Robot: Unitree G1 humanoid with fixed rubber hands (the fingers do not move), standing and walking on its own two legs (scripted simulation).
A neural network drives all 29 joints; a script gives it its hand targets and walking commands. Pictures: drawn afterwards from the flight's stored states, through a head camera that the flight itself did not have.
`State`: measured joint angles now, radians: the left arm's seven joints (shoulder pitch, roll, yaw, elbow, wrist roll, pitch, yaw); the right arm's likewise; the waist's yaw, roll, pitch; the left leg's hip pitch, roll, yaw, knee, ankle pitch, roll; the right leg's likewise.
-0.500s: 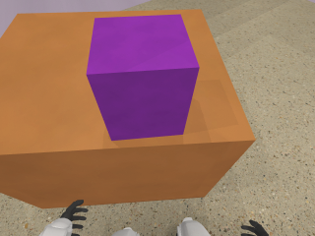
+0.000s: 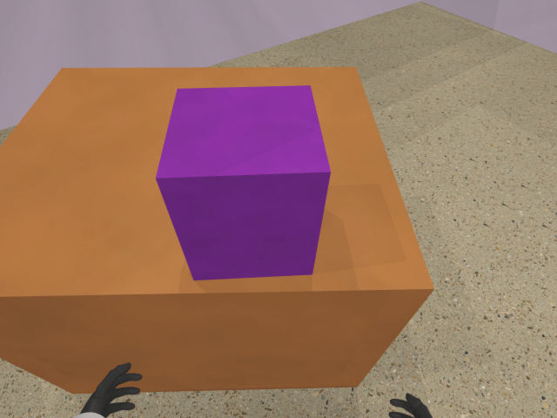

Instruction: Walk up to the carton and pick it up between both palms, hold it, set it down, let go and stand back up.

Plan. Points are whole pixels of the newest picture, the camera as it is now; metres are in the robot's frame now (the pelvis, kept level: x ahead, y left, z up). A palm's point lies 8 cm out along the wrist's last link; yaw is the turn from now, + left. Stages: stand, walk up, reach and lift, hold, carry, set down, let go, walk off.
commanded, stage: reach and lift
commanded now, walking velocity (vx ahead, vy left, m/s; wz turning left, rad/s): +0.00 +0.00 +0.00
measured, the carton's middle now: (249, 187) +0.48 +0.05 +0.06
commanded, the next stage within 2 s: none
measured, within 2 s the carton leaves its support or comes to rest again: neither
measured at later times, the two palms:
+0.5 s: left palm (91, 406) +0.18 +0.25 -0.04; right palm (423, 416) +0.16 -0.19 -0.05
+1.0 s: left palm (84, 372) +0.21 +0.25 +0.00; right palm (415, 370) +0.20 -0.18 +0.00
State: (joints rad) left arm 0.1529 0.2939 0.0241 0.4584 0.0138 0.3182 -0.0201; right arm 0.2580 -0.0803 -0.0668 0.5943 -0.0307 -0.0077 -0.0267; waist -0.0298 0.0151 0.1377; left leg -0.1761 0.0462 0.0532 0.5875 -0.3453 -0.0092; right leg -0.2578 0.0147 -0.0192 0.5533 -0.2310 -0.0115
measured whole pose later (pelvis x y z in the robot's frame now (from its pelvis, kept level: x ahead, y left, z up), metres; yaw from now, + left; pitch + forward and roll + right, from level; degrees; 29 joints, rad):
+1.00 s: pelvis +0.03 +0.02 +0.02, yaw +1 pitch -4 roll -1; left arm 0.28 0.24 -0.03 0.21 -0.16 -0.02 0.04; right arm 0.36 -0.13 0.00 0.22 0.15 -0.11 -0.03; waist 0.04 0.00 0.06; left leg -0.01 0.01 0.06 0.34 -0.26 0.01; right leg -0.08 -0.01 -0.02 0.28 -0.13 0.01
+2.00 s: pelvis +0.01 +0.01 +0.02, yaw +1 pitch -1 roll -1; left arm -0.26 0.30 0.12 0.14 -0.24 0.43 -0.01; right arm -0.21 -0.20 -0.02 0.16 0.27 0.25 -0.16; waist 0.02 0.00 0.05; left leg -0.12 0.03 0.04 0.38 -0.24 0.00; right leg -0.18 0.00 -0.03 0.33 -0.13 0.00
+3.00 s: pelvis +0.01 +0.01 +0.01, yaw +2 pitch +8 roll -1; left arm -1.15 0.43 -0.03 1.03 -0.34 0.39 0.06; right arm -1.08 -0.32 0.00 0.97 0.36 0.36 -0.12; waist -0.02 0.01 -0.11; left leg -0.33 0.02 0.02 0.40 -0.22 0.00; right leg -0.37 0.00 -0.05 0.32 -0.09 0.00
